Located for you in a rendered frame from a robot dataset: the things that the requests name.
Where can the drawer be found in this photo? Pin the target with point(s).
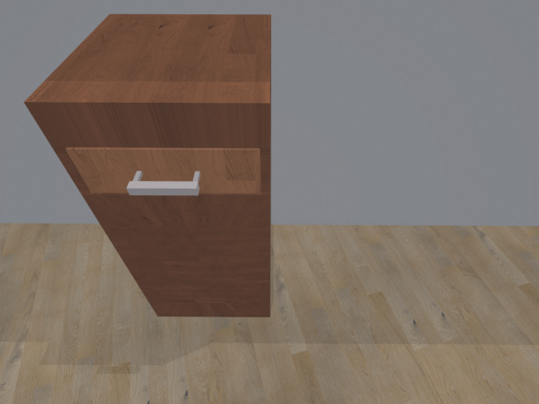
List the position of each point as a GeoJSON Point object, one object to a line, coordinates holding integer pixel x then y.
{"type": "Point", "coordinates": [222, 170]}

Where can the cabinet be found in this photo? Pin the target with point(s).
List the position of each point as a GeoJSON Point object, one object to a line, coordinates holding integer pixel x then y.
{"type": "Point", "coordinates": [174, 81]}

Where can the handle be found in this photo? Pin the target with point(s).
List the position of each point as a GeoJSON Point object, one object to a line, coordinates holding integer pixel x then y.
{"type": "Point", "coordinates": [138, 187]}

